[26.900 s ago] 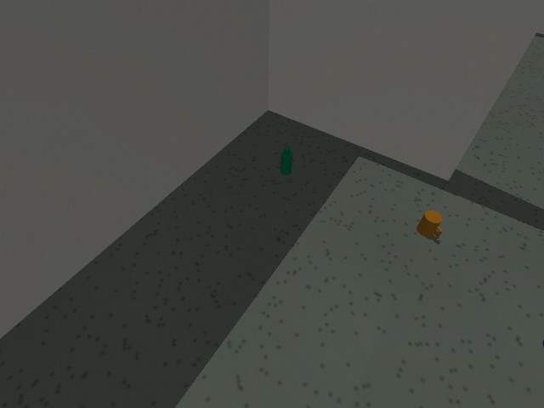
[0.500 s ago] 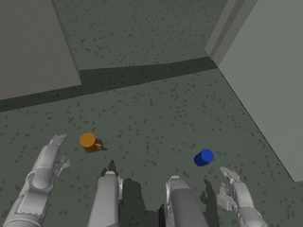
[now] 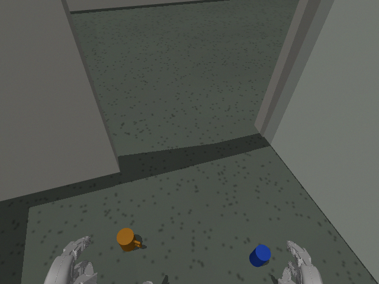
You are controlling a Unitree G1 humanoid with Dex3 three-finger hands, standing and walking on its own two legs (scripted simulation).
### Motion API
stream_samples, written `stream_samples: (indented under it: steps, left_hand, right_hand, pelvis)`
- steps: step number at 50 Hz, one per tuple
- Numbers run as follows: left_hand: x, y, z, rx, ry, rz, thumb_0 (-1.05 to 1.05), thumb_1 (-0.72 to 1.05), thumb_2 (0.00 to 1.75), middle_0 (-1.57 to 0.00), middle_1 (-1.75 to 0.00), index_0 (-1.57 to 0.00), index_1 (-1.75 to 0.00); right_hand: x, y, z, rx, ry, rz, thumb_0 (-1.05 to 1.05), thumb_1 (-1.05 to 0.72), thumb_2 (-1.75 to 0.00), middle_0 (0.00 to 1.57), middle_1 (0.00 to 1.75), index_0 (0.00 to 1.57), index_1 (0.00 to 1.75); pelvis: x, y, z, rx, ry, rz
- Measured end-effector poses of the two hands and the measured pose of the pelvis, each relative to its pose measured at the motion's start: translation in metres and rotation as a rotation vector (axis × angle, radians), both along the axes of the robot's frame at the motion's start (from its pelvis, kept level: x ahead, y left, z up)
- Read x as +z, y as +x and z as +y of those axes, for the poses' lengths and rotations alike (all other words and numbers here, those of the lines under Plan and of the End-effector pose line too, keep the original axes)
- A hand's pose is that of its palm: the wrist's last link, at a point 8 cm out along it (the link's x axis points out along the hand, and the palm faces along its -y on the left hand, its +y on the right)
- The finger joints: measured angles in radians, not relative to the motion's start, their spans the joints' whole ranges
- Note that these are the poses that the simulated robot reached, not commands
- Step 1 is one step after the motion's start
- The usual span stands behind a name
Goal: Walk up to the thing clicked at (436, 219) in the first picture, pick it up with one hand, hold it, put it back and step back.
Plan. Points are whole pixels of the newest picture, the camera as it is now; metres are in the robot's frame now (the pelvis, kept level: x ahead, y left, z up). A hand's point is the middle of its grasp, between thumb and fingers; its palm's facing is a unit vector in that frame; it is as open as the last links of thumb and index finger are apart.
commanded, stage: home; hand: left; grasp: from above
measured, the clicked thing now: (130, 241) +0.42 +0.23 -0.66
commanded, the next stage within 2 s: none
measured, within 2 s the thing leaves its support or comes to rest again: neither
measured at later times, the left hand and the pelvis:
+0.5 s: hand out of the picture +0.16 +0.17 -0.04, palm faces +0.06 -0.98 -0.20, open 7.4 cm; pelvis +0.00 -0.01 +0.00, yaw +1 degrees
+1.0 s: hand out of the picture +0.16 +0.17 -0.04, palm faces +0.05 -0.98 -0.20, open 7.4 cm; pelvis +0.00 -0.01 +0.00, yaw +0 degrees
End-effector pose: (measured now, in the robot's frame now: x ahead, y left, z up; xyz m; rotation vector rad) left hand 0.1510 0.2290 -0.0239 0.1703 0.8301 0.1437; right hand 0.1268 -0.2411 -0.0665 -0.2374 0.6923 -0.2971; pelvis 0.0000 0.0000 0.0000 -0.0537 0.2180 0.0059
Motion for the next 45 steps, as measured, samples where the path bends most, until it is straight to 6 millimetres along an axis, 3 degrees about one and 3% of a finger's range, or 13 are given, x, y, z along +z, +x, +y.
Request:
stream_samples:
  steps: [6,15,45]
  left_hand:
    - [0.011,-0.007,-0.002,-0.001,-0.004,-0.014,0.01,0.90,0.90,-0.20,-0.29,-0.20,-0.29]
    - [0.005,-0.011,-0.005,0.002,-0.013,-0.003,0.01,0.90,0.90,-0.20,-0.29,-0.20,-0.29]
    - [0.007,-0.010,-0.008,-0.013,-0.008,-0.011,0.01,0.90,0.90,-0.20,-0.29,-0.20,-0.30]
  right_hand:
    - [0.013,0.018,-0.002,0.025,-0.014,-0.072,0.01,-0.90,-0.90,0.20,0.30,0.21,0.30]
    - [0.022,0.035,-0.002,0.082,-0.024,-0.130,0.01,-0.90,-0.90,0.20,0.30,0.21,0.30]
    - [0.013,0.018,-0.006,0.057,-0.021,-0.090,0.01,-0.90,-0.90,0.20,0.30,0.21,0.30]
  pelvis:
    - [0.005,0.004,-0.001,0.004,0.006,-0.027]
    - [0.005,0.001,-0.006,0.011,0.012,-0.042]
    - [0.004,-0.002,-0.007,0.003,0.013,-0.047]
